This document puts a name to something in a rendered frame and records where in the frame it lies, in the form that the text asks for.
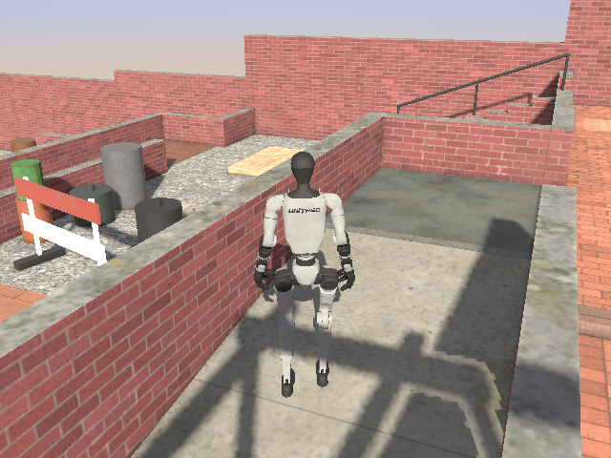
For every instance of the right robot forearm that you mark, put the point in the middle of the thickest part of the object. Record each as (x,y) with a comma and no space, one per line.
(345,255)

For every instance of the right robot hand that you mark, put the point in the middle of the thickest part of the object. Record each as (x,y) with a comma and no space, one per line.
(347,276)

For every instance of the left robot upper arm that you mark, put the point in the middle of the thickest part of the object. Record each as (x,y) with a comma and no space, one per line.
(273,204)

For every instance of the left robot forearm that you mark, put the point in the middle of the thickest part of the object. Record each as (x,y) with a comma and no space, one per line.
(263,256)

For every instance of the left robot hand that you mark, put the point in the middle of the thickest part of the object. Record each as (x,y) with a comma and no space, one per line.
(259,276)

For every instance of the robot head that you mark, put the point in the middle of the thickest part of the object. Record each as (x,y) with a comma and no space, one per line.
(302,166)

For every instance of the right robot foot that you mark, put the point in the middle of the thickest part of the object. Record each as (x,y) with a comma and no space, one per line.
(321,378)

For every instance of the right robot upper arm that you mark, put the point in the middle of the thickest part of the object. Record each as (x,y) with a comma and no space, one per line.
(333,201)

